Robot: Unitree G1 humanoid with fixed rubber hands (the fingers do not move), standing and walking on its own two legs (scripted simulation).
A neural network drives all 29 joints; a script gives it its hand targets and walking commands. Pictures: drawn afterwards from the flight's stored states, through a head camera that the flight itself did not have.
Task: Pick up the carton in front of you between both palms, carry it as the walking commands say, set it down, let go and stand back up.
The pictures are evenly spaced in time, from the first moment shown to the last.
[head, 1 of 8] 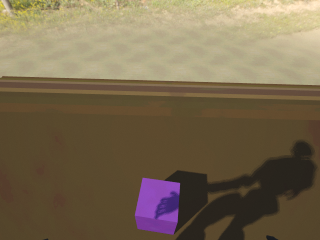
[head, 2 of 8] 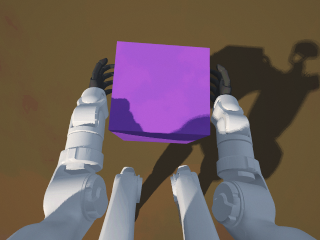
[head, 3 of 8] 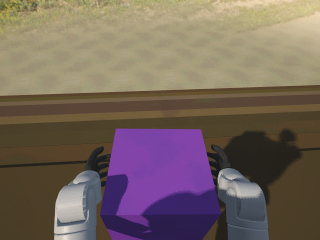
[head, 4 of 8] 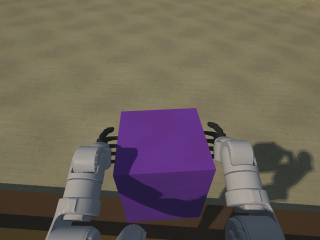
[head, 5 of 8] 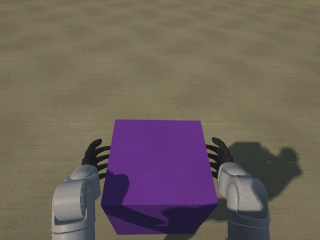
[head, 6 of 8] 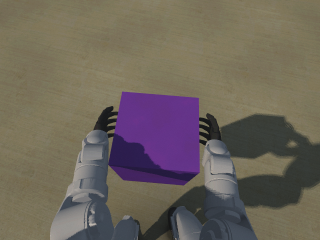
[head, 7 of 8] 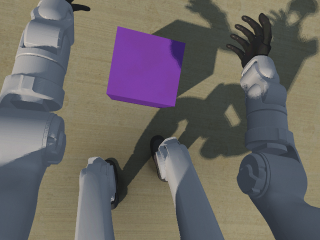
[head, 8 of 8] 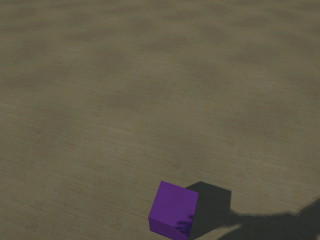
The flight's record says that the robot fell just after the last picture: no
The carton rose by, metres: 0.68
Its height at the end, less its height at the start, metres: -1.64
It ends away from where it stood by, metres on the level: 6.12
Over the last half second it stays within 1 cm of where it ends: yes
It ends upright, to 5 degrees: yes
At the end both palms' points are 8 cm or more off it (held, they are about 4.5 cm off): yes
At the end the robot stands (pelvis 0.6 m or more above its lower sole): yes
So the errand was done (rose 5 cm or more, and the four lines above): yes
